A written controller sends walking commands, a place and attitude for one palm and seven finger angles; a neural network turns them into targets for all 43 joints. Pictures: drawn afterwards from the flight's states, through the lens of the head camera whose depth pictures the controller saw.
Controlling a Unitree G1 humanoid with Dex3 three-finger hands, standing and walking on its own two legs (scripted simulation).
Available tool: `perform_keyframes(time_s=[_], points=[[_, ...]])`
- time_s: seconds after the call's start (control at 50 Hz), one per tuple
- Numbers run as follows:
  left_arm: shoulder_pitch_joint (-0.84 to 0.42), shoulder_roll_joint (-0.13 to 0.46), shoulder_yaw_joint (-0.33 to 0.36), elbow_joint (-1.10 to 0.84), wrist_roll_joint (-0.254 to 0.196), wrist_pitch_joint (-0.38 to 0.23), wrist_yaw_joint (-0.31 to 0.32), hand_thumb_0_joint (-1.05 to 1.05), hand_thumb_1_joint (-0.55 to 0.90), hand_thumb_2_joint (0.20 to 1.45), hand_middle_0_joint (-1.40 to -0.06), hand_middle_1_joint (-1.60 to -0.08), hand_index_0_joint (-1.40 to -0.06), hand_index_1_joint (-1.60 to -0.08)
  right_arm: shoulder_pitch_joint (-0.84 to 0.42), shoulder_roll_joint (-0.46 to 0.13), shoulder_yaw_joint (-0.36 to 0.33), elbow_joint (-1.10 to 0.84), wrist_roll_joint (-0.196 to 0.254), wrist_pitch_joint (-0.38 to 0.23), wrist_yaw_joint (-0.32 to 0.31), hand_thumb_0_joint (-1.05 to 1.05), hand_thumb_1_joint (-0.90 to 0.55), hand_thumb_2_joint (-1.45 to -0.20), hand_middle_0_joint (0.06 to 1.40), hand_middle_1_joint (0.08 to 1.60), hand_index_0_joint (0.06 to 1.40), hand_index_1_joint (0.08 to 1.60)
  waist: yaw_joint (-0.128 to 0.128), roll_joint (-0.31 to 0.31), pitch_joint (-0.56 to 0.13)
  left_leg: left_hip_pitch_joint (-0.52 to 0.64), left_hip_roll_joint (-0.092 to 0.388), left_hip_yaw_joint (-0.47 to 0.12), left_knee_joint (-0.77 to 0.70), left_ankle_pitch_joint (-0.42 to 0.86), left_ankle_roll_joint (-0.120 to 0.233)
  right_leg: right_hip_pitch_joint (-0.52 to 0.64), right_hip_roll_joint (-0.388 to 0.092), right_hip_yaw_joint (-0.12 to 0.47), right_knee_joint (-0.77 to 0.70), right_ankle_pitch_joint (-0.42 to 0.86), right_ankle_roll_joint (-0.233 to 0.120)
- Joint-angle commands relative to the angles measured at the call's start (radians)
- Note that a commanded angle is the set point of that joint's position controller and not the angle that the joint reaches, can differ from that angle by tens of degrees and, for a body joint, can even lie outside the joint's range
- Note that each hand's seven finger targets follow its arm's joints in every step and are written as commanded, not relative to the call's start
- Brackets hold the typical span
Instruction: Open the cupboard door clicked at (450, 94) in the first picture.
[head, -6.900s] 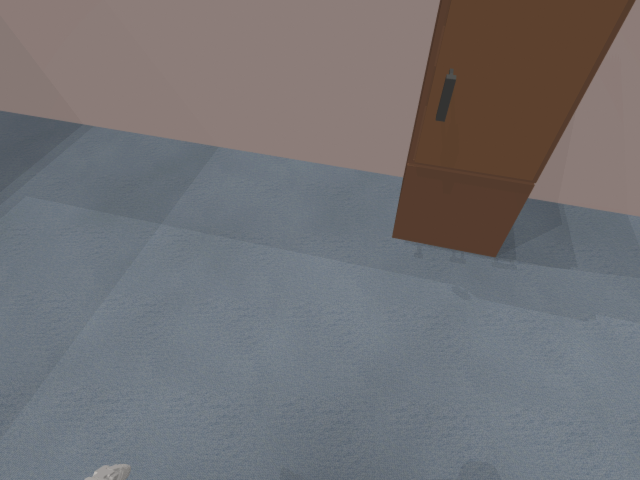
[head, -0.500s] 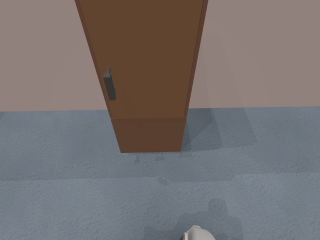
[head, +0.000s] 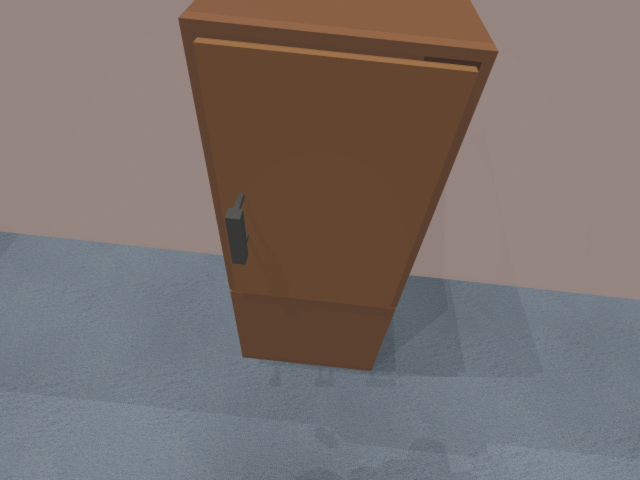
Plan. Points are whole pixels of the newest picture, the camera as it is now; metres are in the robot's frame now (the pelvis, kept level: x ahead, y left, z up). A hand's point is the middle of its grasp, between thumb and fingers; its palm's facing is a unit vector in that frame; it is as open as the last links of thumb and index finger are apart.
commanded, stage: come to a stop and stand still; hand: left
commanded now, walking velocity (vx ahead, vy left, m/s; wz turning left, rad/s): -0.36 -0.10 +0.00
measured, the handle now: (240, 228) +0.54 +0.21 -0.07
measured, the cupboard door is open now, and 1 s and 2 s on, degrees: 0 0 0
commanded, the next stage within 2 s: look again from close up in 1.22 s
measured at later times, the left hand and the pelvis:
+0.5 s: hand out of the picture +0.02 +0.13 -0.15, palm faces +0.03 -0.97 -0.26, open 7.4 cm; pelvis -0.02 -0.06 +0.01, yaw -2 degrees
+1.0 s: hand out of the picture -0.03 +0.20 -0.17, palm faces +0.04 -0.97 -0.22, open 7.4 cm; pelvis -0.05 +0.01 +0.00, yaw +0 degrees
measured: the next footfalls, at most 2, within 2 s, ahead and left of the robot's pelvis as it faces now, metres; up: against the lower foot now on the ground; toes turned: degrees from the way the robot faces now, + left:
right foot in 0.34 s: +0.02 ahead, -0.17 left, +0.00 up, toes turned -3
left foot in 0.76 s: -0.02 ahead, +0.10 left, +0.00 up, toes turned +3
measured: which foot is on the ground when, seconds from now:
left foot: down 0.00-0.38, up 0.40-0.74, down 0.76-1.00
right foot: down 0.00-0.00, up 0.02-0.32, down 0.34-1.00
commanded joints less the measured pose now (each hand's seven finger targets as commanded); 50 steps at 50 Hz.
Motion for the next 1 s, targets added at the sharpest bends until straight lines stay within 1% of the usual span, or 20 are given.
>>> perform_keyframes(time_s=[0.0, 0.06, 0.14, 0.24, 0.28, 0.3, 0.32, 0.34, 0.38, 0.44, 0.6, 0.64, 0.66, 0.68, 0.7, 0.74, 0.76, 0.8, 0.9, 0.98], points=[[0.072, 0.08, 0.0, -0.051, -0.002, 0.018, 0.018, 0.0, 0.9, 0.9, -0.2, -0.3, -0.2, -0.3, 0.102, -0.168, -0.032, 0.003, 0.014, 0.013, -0.037, 0.0, -0.9, -0.9, 0.2, 0.3, 0.2, 0.3, -0.043, 0.257, -0.029, 0.223, 0.29, -0.261, -0.224, 0.952, 0.14, -0.182, -0.03, 0.088, 0.188, -0.144, 0.02], [0.04, 0.093, 0.022, -0.079, 0.005, 0.033, 0.017, 0.0, 0.9, 0.9, -0.2, -0.3, -0.2, -0.3, 0.099, -0.206, -0.062, -0.013, 0.008, 0.039, -0.046, 0.0, -0.9, -0.9, 0.2, 0.3, 0.2, 0.3, -0.065, 0.173, -0.101, 0.313, 0.319, -0.241, -0.18, 0.992, 0.186, -0.289, -0.018, 0.143, 0.413, -0.207, 0.018], [0.027, 0.072, 0.042, -0.124, 0.008, 0.045, 0.012, 0.0, 0.9, 0.9, -0.2, -0.3, -0.2, -0.3, 0.037, -0.196, -0.081, -0.051, 0.003, 0.05, -0.039, 0.0, -0.9, -0.9, 0.2, 0.3, 0.2, 0.3, -0.054, 0.11, -0.172, 0.286, 0.3, -0.183, -0.173, 0.753, 0.18, -0.332, -0.004, 0.164, 0.529, -0.156, 0.03], [0.057, 0.037, 0.035, -0.138, 0.009, 0.04, 0.004, 0.0, 0.9, 0.9, -0.2, -0.3, -0.2, -0.3, -0.03, -0.182, -0.081, -0.074, -0.005, 0.052, -0.017, 0.0, -0.9, -0.9, 0.2, 0.3, 0.2, 0.3, -0.034, 0.224, -0.138, 0.098, 0.245, -0.165, -0.221, 0.319, 0.133, -0.163, -0.007, 0.096, 0.244, -0.082, 0.01], [0.128, 0.047, 0.031, -0.106, 0.015, 0.022, 0.005, 0.0, 0.9, 0.9, -0.2, -0.3, -0.2, -0.3, -0.032, -0.158, -0.075, -0.069, 0.003, 0.055, -0.007, 0.0, -0.9, -0.9, 0.2, 0.3, 0.2, 0.3, 0.006, 0.15, -0.117, -0.007, 0.177, -0.143, -0.161, 0.05, 0.074, -0.015, 0.0, 0.07, -0.016, 0.095, 0.012], [0.138, 0.091, 0.029, -0.101, 0.024, 0.01, 0.009, 0.0, 0.9, 0.9, -0.2, -0.3, -0.2, -0.3, -0.011, -0.108, -0.068, -0.069, 0.013, 0.058, 0.0, 0.0, -0.9, -0.9, 0.2, 0.3, 0.2, 0.3, 0.009, -0.003, -0.092, -0.064, 0.083, -0.09, -0.06, -0.119, 0.013, 0.005, -0.068, 0.159, -0.18, 0.12, 0.004], [0.064, 0.172, 0.031, -0.125, 0.029, -0.001, 0.011, 0.0, 0.9, 0.9, -0.2, -0.3, -0.2, -0.3, 0.004, -0.043, -0.051, -0.087, 0.02, 0.066, 0.009, 0.0, -0.9, -0.9, 0.2, 0.3, 0.2, 0.3, -0.027, -0.228, -0.018, -0.134, -0.013, -0.045, 0.054, -0.256, -0.051, -0.108, -0.273, 0.43, -0.316, -0.003, -0.076], [0.016, 0.214, 0.031, -0.159, 0.024, 0.008, 0.007, 0.0, 0.9, 0.9, -0.2, -0.3, -0.2, -0.3, -0.033, -0.079, -0.053, -0.103, 0.014, 0.076, 0.016, 0.0, -0.9, -0.9, 0.2, 0.3, 0.2, 0.3, -0.005, -0.153, 0.017, -0.058, -0.009, -0.099, 0.143, -0.298, -0.044, -0.28, -0.343, 0.475, -0.387, -0.177, -0.139], [-0.046, 0.22, 0.043, -0.167, 0.024, 0.001, 0.011, 0.0, 0.9, 0.9, -0.2, -0.3, -0.2, -0.3, -0.025, -0.11, -0.059, -0.091, 0.004, 0.091, 0.02, 0.0, -0.9, -0.9, 0.2, 0.3, 0.2, 0.3, -0.018, -0.222, 0.093, -0.112, -0.007, -0.142, 0.261, -0.227, -0.035, -0.327, -0.326, 0.532, -0.424, -0.251, -0.142], [-0.082, 0.187, 0.04, -0.17, 0.02, -0.003, 0.007, 0.0, 0.9, 0.9, -0.2, -0.3, -0.2, -0.3, 0.07, -0.124, -0.058, -0.04, 0.001, 0.075, 0.024, 0.0, -0.9, -0.9, 0.2, 0.3, 0.2, 0.3, -0.039, -0.138, 0.063, -0.139, -0.017, -0.125, 0.332, -0.13, -0.047, -0.184, -0.252, 0.34, -0.314, 0.074, -0.123], [0.037, 0.201, 0.056, -0.123, 0.024, -0.002, 0.018, 0.0, 0.9, 0.9, -0.2, -0.3, -0.2, -0.3, 0.05, -0.104, -0.043, -0.07, 0.012, 0.061, 0.009, 0.0, -0.9, -0.9, 0.2, 0.3, 0.2, 0.3, 0.028, -0.156, -0.043, -0.116, -0.032, -0.095, 0.155, -0.227, -0.07, 0.062, -0.293, 0.312, -0.188, 0.548, -0.184], [0.016, 0.203, 0.054, -0.115, 0.023, 0.001, 0.017, 0.0, 0.9, 0.9, -0.2, -0.3, -0.2, -0.3, 0.087, -0.092, -0.038, -0.057, 0.015, 0.056, 0.005, 0.0, -0.9, -0.9, 0.2, 0.3, 0.2, 0.3, 0.008, -0.176, -0.074, -0.035, -0.048, -0.075, 0.034, -0.184, -0.067, 0.05, -0.262, 0.286, -0.159, 0.574, -0.166], [0.07, 0.204, 0.03, -0.107, 0.03, -0.031, 0.06, 0.0, 0.9, 0.9, -0.2, -0.3, -0.2, -0.3, 0.086, -0.123, -0.034, -0.121, 0.011, 0.027, 0.004, 0.0, -0.9, -0.9, 0.2, 0.3, 0.2, 0.3, -0.028, -0.097, -0.13, -0.009, -0.087, -0.046, 0.057, -0.203, -0.071, 0.111, -0.257, 0.368, -0.017, 1.094, -0.135], [0.007, 0.229, 0.032, -0.141, 0.02, -0.036, 0.053, 0.0, 0.9, 0.9, -0.2, -0.3, -0.2, -0.3, 0.141, -0.104, -0.031, -0.125, 0.022, 0.023, 0.007, 0.0, -0.9, -0.9, 0.2, 0.3, 0.2, 0.3, -0.075, -0.06, -0.14, 0.02, -0.063, -0.045, -0.055, -0.105, -0.05, 0.109, -0.245, 0.247, 0.029, 1.075, -0.11], [0.005, 0.195, 0.025, -0.16, 0.009, -0.027, 0.05, 0.0, 0.9, 0.9, -0.2, -0.3, -0.2, -0.3, 0.199, -0.097, -0.022, -0.114, 0.013, 0.018, 0.005, 0.0, -0.9, -0.9, 0.2, 0.3, 0.2, 0.3, -0.07, -0.034, -0.218, 0.082, -0.043, -0.076, -0.148, 0.012, -0.024, 0.116, -0.183, 0.19, 0.122, 0.914, -0.076], [0.028, 0.118, 0.012, -0.161, 0.001, -0.006, 0.041, 0.0, 0.9, 0.9, -0.2, -0.3, -0.2, -0.3, 0.167, -0.174, -0.031, -0.126, 0.004, 0.025, -0.004, 0.0, -0.9, -0.9, 0.2, 0.3, 0.2, 0.3, -0.029, 0.032, -0.192, 0.119, 0.092, -0.161, -0.062, 0.387, 0.02, -0.02, -0.099, 0.112, 0.06, 0.41, -0.032], [0.035, 0.103, 0.009, -0.163, 0.011, -0.004, 0.042, 0.0, 0.9, 0.9, -0.2, -0.3, -0.2, -0.3, 0.152, -0.169, -0.028, -0.137, 0.0, 0.03, -0.004, 0.0, -0.9, -0.9, 0.2, 0.3, 0.2, 0.3, -0.027, -0.042, -0.133, 0.102, 0.092, -0.139, -0.036, 0.363, 0.02, -0.064, -0.086, 0.115, 0.02, 0.35, -0.039], [-0.013, 0.115, 0.003, -0.165, 0.014, 0.009, 0.031, 0.0, 0.9, 0.9, -0.2, -0.3, -0.2, -0.3, 0.15, -0.158, -0.02, -0.127, 0.003, 0.024, -0.002, 0.0, -0.9, -0.9, 0.2, 0.3, 0.2, 0.3, -0.043, 0.16, -0.038, 0.051, 0.079, -0.176, -0.11, 0.439, 0.021, -0.089, -0.045, 0.085, 0.066, 0.207, -0.025], [0.013, 0.114, -0.009, -0.159, 0.015, 0.017, 0.011, 0.0, 0.9, 0.9, -0.2, -0.3, -0.2, -0.3, 0.102, -0.151, -0.019, -0.143, 0.005, 0.028, -0.001, 0.0, -0.9, -0.9, 0.2, 0.3, 0.2, 0.3, -0.032, 0.023, 0.077, -0.06, 0.041, -0.184, -0.227, -0.108, 0.025, -0.108, -0.043, 0.117, -0.046, 0.104, -0.02], [0.03, 0.106, -0.012, -0.167, 0.02, 0.018, 0.004, 0.0, 0.9, 0.9, -0.2, -0.3, -0.2, -0.3, 0.104, -0.168, -0.022, -0.146, 0.001, 0.021, 0.0, 0.0, -0.9, -0.9, 0.2, 0.3, 0.2, 0.3, -0.031, 0.113, 0.075, -0.077, 0.05, -0.223, -0.322, -0.246, 0.031, -0.107, -0.034, 0.105, -0.034, 0.127, -0.018]])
